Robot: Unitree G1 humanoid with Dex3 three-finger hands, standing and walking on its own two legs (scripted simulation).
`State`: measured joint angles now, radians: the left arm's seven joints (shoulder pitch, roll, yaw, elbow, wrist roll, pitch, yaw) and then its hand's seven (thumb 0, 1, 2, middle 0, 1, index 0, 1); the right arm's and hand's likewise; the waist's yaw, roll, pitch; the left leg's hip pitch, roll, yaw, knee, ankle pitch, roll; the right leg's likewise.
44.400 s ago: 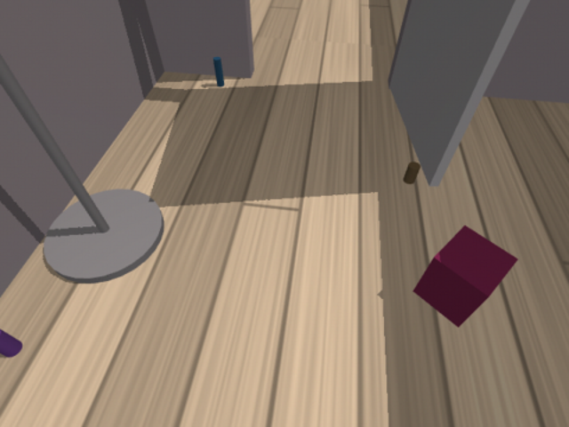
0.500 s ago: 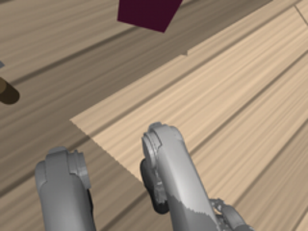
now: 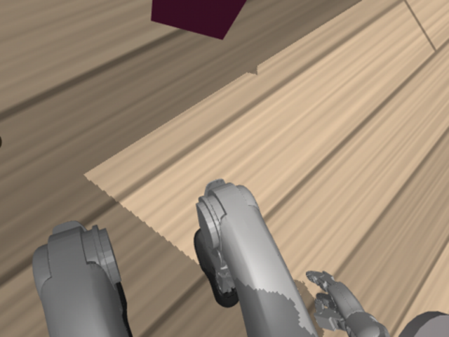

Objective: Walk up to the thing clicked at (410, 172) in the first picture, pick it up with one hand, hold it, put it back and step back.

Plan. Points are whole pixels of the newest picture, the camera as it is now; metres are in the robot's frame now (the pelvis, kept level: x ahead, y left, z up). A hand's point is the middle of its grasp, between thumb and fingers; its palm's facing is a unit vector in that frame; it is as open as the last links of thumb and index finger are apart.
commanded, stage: close in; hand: left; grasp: from above
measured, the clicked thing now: out of the picture +0.51 +0.32 -0.29
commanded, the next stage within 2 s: rest palm in 0.72 s
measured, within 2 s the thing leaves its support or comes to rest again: neither
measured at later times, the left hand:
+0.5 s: hand out of the picture +0.50 +0.31 -0.17, palm faces -0.41 -0.08 -0.91, open 14.2 cm
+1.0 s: hand out of the picture +0.50 +0.31 -0.18, palm faces -0.40 -0.07 -0.91, open 14.2 cm
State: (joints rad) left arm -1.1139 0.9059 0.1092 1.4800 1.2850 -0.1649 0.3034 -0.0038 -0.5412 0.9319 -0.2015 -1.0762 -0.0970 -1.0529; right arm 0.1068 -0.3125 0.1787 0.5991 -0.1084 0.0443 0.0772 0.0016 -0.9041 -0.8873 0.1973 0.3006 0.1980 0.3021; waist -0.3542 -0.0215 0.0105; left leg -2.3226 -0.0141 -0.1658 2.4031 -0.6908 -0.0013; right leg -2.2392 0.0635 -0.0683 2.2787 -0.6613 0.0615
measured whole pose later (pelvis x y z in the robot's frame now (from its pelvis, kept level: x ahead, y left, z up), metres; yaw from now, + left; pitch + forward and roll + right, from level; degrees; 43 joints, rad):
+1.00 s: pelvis -0.01 +0.00 -0.02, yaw -1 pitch +31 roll -11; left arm -1.16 0.96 0.06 1.60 1.28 -0.21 0.40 0.00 -0.55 0.96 -0.04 -1.15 -0.08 -1.05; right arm 0.16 -0.32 0.23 0.61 -0.15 -0.03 0.12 0.00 -0.92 -0.90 0.20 0.30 0.20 0.30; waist -0.36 -0.04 0.06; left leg -2.34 -0.02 -0.19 2.46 -0.67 -0.01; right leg -2.26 0.07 -0.09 2.32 -0.64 0.06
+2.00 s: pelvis -0.01 +0.01 -0.03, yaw -4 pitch +29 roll -15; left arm -1.13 1.09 0.11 1.66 1.32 -0.22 0.46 0.00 -0.52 0.96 -0.09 -1.05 -0.09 -1.05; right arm 0.16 -0.34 0.30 0.60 -0.20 -0.12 0.17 0.00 -0.92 -0.90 0.20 0.30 0.20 0.30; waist -0.40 -0.11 0.15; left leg -2.35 -0.01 -0.24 2.52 -0.69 0.01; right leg -2.24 0.08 -0.13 2.33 -0.64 0.07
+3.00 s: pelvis -0.01 +0.01 -0.02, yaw -5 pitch +28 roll -15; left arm -1.13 1.12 0.11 1.66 1.30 -0.23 0.48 0.00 -0.25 0.89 -0.15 -1.05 -0.26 -1.04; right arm 0.14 -0.36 0.32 0.58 -0.21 -0.12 0.15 0.00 -0.91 -0.90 0.20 0.30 0.20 0.30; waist -0.40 -0.12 0.17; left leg -2.34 -0.01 -0.25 2.52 -0.69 0.01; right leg -2.23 0.08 -0.14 2.32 -0.63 0.07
